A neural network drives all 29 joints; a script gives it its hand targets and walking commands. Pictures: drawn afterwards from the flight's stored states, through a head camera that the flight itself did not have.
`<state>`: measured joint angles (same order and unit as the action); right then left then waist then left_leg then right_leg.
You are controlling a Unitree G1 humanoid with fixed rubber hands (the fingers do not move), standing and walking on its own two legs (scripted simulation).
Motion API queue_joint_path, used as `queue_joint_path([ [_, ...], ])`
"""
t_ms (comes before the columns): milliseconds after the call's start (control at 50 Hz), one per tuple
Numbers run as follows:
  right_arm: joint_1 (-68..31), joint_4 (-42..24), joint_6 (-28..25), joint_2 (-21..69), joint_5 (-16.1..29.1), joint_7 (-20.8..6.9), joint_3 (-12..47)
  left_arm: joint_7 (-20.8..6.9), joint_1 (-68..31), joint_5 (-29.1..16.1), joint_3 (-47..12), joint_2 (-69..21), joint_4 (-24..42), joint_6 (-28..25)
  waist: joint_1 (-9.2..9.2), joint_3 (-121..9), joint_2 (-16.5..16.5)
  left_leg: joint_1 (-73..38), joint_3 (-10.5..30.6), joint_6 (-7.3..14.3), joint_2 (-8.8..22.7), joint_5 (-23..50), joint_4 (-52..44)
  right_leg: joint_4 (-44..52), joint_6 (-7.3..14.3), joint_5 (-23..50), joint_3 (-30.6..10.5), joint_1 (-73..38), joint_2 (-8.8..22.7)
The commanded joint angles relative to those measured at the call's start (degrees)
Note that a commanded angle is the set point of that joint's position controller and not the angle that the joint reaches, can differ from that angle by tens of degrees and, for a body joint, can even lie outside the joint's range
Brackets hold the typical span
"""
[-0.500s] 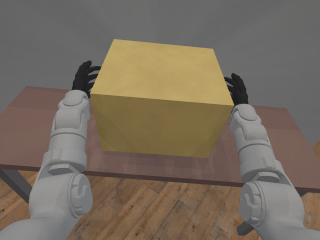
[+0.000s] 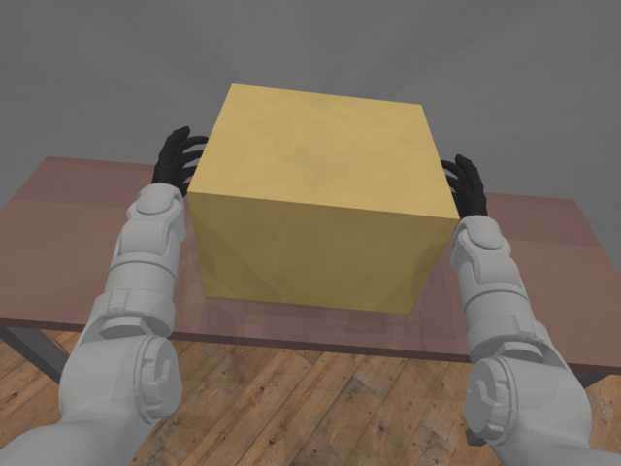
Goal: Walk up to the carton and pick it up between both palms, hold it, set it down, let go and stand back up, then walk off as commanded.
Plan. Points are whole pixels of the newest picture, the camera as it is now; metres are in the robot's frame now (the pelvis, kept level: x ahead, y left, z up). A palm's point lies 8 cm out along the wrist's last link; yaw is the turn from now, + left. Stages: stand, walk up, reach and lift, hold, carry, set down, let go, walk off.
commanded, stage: set down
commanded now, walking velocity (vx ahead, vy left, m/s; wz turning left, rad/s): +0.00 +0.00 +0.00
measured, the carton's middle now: (318, 196) +0.49 +0.00 +0.08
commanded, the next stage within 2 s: none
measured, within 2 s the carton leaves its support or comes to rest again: rests again in 1.40 s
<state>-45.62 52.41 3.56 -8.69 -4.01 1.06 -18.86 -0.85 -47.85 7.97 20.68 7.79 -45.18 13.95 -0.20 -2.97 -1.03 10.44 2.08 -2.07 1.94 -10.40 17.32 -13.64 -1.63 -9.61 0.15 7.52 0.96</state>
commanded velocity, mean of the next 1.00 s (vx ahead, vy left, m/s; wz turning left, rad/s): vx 0.00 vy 0.00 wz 0.00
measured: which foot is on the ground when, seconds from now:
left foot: down 0.00-1.00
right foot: down 0.00-1.00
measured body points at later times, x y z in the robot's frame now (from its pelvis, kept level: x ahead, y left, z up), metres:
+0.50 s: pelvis +0.00 +0.00 +0.00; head +0.03 +0.02 +0.45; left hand +0.44 +0.21 +0.11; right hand +0.43 -0.19 +0.10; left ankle -0.02 +0.14 -0.75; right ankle -0.03 -0.14 -0.75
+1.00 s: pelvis +0.00 +0.00 +0.00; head +0.07 +0.00 +0.44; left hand +0.46 +0.20 +0.08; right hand +0.45 -0.20 +0.08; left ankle -0.02 +0.14 -0.75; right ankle -0.03 -0.14 -0.75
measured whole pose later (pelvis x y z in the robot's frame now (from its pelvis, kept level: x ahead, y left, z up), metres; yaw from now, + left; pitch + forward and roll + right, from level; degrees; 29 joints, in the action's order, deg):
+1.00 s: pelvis +0.00 +0.00 +0.00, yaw -1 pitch +13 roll +0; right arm -47.0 54.3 -4.9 -6.3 -15.5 -0.6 -29.4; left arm -0.9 -54.0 6.0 22.6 9.7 -66.3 -3.1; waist 2.1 -6.0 0.1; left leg 20.6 0.6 -1.5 1.6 -9.2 16.9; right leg -15.0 -2.2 -8.9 -0.9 19.0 1.4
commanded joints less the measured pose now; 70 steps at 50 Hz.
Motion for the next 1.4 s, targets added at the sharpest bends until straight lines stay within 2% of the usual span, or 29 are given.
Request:
queue_joint_path([
  [0,-48.7,-16.6,-8.1,29.4,0.3,-8.1,16.5,-8.0,-40.5,-3.9,-18.0,-29.1,7.1,-4.7,0.0,-36.0,0.6,-10.9,-6.9,-2.1,-3.8,30.3,4.0,-4.9,-1.9,30.6,5.4,-12.8,-2.8],
  [40,-49.9,-18.2,-9.3,30.7,0.2,-8.2,17.4,-7.6,-42.4,-4.7,-19.0,-29.7,7.6,-6.5,0.31,-40.0,1.1,-10.1,-7.1,-2.4,-3.8,31.6,4.4,-6.0,-2.2,33.6,5.5,-13.5,-2.8],
  [60,-48.7,-16.8,-9.3,30.6,-0.4,-8.2,16.9,-7.4,-41.8,-4.0,-17.8,-29.4,6.6,-7.1,0.47,-39.1,1.2,-9.5,-7.1,-2.3,-3.8,32.0,4.3,-5.9,-2.1,33.8,5.2,-13.5,-2.6],
  [80,-48.9,-17.5,-9.6,30.7,-0.9,-8.2,16.9,-7.5,-41.6,-3.7,-17.1,-28.9,5.3,-7.4,1.03,-39.1,0.4,-8.5,-7.2,-2.2,-3.8,31.2,4.2,-6.3,-2.2,35.3,5.1,-14.5,-2.4],
  [100,-48.3,-16.4,-9.7,31.0,-1.5,-8.1,16.3,-7.5,-42.4,-3.5,-17.0,-29.0,4.9,-8.0,0.69,-39.3,0.7,-7.3,-7.3,-2.1,-3.8,30.3,3.7,-6.3,-2.3,35.8,5.0,-15.4,-2.2],
  [120,-48.3,-17.0,-9.7,30.9,-1.7,-8.1,16.7,-7.9,-40.7,-3.3,-16.2,-28.3,3.0,-8.2,0.89,-38.1,-0.9,-5.4,-7.5,-1.8,-3.9,28.6,3.2,-6.8,-2.7,37.5,4.7,-17.0,-1.9],
  [160,-46.5,-14.8,-9.5,30.4,-2.8,-8.3,15.1,-8.2,-41.0,-2.8,-15.2,-27.7,1.9,-8.7,0.51,-36.6,-0.6,-4.2,-7.8,-1.3,-4.0,26.1,2.2,-6.8,-2.7,36.4,4.7,-17.7,-1.6],
  [180,-46.5,-14.0,-9.3,30.2,-3.5,-8.5,14.4,-8.5,-41.0,-2.4,-13.9,-26.7,-0.1,-8.8,1.04,-35.1,-1.2,-3.5,-8.0,-1.1,-4.0,24.2,1.6,-6.8,-3.0,35.3,4.6,-17.8,-1.5],
  [240,-46.7,-13.8,-9.9,30.6,-4.7,-8.8,13.0,-8.5,-42.0,-1.9,-13.3,-26.5,-1.4,-9.7,1.24,-35.8,-0.5,-3.3,-8.2,-1.0,-4.0,23.8,0.9,-6.7,-3.0,33.9,5.1,-17.1,-1.6],
  [320,-45.8,-11.5,-10.8,30.0,-6.3,-9.3,10.8,-8.0,-43.9,-2.4,-13.6,-27.6,-2.6,-11.3,0.87,-36.7,0.7,-7.1,-8.1,-1.9,-2.9,28.1,2.4,-5.7,-2.1,29.5,6.0,-11.9,-2.5],
  [380,-46.6,-11.6,-12.0,29.3,-6.9,-9.9,9.9,-7.3,-45.5,-3.0,-14.4,-27.9,-2.8,-12.3,1.48,-38.9,1.8,-10.0,-8.1,-2.5,-2.4,31.6,3.8,-5.3,-1.5,27.0,6.5,-8.4,-3.0],
  [400,-46.1,-11.1,-12.4,28.8,-7.1,-10.0,9.2,-7.1,-44.9,-3.0,-14.5,-28.6,-3.7,-12.6,0.93,-39.4,2.5,-11.4,-7.9,-2.9,-2.1,33.3,4.3,-4.8,-1.3,25.4,6.8,-6.2,-3.4],
  [420,-46.7,-11.1,-12.6,28.3,-7.3,-10.4,9.0,-6.8,-45.0,-2.8,-14.1,-28.3,-4.1,-12.8,1.74,-39.6,2.9,-12.6,-7.9,-3.0,-1.7,34.9,4.8,-4.5,-1.1,24.2,7.2,-4.1,-3.4],
  [440,-46.2,-10.0,-12.6,27.7,-7.7,-10.5,8.3,-6.7,-45.1,-2.6,-14.2,-28.6,-4.4,-12.9,1.47,-39.1,3.1,-13.3,-7.8,-3.2,-1.5,35.8,5.0,-3.9,-0.8,22.9,7.1,-2.6,-3.6],
  [540,-47.1,-8.3,-13.0,26.2,-9.0,-11.0,6.1,-6.5,-45.6,-2.3,-13.5,-27.6,-7.1,-13.4,1.75,-38.5,2.9,-12.0,-8.2,-2.8,-1.5,33.3,4.7,-3.5,-0.5,20.2,7.2,-1.0,-3.3],
  [600,-45.8,-7.0,-13.0,26.8,-9.9,-11.2,5.6,-6.7,-45.6,-1.8,-12.2,-26.5,-8.6,-14.2,2.33,-38.6,2.0,-9.3,-9.0,-2.3,-1.7,31.0,4.2,-4.0,-0.7,22.5,6.7,-3.1,-2.8],
  [760,-44.6,-6.4,-13.0,30.0,-11.8,-10.8,6.4,-8.2,-46.7,-0.9,-8.9,-23.6,-11.6,-17.8,2.48,-40.6,-1.0,3.4,-10.3,-0.3,-2.9,23.1,1.3,-8.2,-2.9,35.5,4.7,-15.2,-0.5],
  [800,-45.3,-8.8,-13.8,30.4,-11.5,-10.9,7.4,-8.1,-46.8,-1.6,-9.4,-24.1,-11.2,-18.9,2.84,-43.6,-0.8,3.2,-10.0,-0.3,-3.0,24.4,1.5,-8.9,-3.0,37.5,4.7,-15.8,-0.4],
  [880,-42.9,-6.3,-13.7,30.3,-12.3,-10.9,8.2,-8.2,-45.2,-1.2,-8.8,-23.9,-12.4,-20.0,2.84,-42.3,-1.6,2.2,-9.7,-0.4,-2.4,27.8,2.3,-9.2,-3.1,38.5,4.8,-14.0,-0.6],
  [940,-41.8,-4.8,-14.1,30.3,-12.3,-11.0,8.3,-8.0,-44.8,-1.4,-9.2,-24.1,-12.9,-20.5,3.21,-41.2,-1.0,-1.7,-9.2,-0.7,-1.8,31.9,3.7,-8.4,-2.5,35.8,5.1,-10.5,-1.3],
  [960,-40.7,-4.0,-14.2,30.2,-12.2,-11.0,8.3,-7.8,-44.7,-2.0,-10.6,-24.5,-12.5,-20.5,2.48,-41.5,-0.5,-3.1,-8.9,-1.1,-1.4,33.4,4.2,-8.3,-2.4,34.8,5.6,-9.1,-1.5],
  [980,-40.9,-3.8,-14.3,30.2,-12.0,-11.1,8.2,-7.8,-45.0,-1.7,-10.2,-24.5,-12.4,-20.8,2.98,-41.1,-0.4,-3.8,-9.1,-1.3,-1.4,34.2,4.4,-8.0,-2.3,33.4,5.7,-7.8,-1.8],
  [1100,-41.3,0.0,-14.9,26.9,-11.4,-12.0,6.5,-6.6,-44.4,-1.8,-11.4,-25.2,-12.7,-20.3,3.37,-39.2,2.2,-10.0,-8.2,-2.6,-0.2,41.1,6.9,-5.6,-0.6,25.3,6.7,1.8,-3.0],
  [1140,-40.9,0.2,-15.1,26.7,-10.9,-12.2,6.3,-6.5,-44.1,-1.8,-11.5,-25.1,-13.2,-20.2,3.51,-39.5,2.7,-9.1,-8.4,-2.5,-0.3,39.1,6.6,-5.3,-0.5,24.4,6.6,2.2,-3.0],
  [1200,-40.6,0.2,-15.3,27.2,-11.3,-12.0,5.9,-6.7,-42.8,-0.9,-10.0,-24.5,-14.6,-20.5,4.14,-38.8,1.6,-5.1,-9.1,-1.7,-0.8,34.7,5.7,-5.6,-0.6,25.7,5.9,-1.0,-2.3],
  [1240,-39.7,-0.3,-15.3,27.9,-11.9,-11.7,5.4,-7.1,-42.9,-0.5,-9.7,-23.8,-15.2,-20.8,3.5,-39.0,1.4,-1.5,-9.6,-1.1,-1.5,30.4,4.4,-6.3,-1.2,28.3,5.4,-4.8,-1.6],
  [1280,-39.4,-0.9,-15.0,28.7,-12.4,-11.4,5.6,-7.7,-42.5,-0.3,-8.3,-22.5,-16.6,-21.3,3.37,-38.0,-0.5,2.5,-10.2,-0.2,-2.0,25.2,2.8,-6.9,-1.9,30.4,4.7,-8.3,-0.8],
  [1340,-38.8,-1.5,-14.5,28.9,-13.7,-11.2,4.8,-8.5,-41.7,0.5,-6.2,-21.1,-17.9,-22.0,3.09,-36.2,-1.8,7.0,-10.5,0.8,-2.6,18.7,0.4,-7.7,-2.7,30.9,4.4,-12.1,-0.2],
  [1380,-38.3,-2.4,-14.2,29.1,-14.4,-11.1,4.5,-8.9,-41.8,0.5,-5.7,-21.0,-17.8,-22.4,2.7,-36.1,-2.2,8.0,-10.3,1.0,-2.6,16.9,-0.5,-7.6,-2.9,30.1,4.4,-12.9,0.0],
])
